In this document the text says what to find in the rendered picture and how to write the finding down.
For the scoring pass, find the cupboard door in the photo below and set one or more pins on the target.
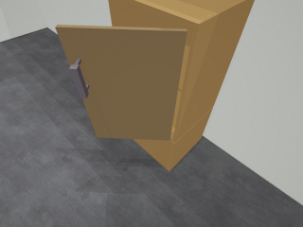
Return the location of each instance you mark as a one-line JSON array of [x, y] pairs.
[[133, 75]]

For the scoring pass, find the handle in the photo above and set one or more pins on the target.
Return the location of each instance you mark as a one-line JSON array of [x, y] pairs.
[[77, 76]]

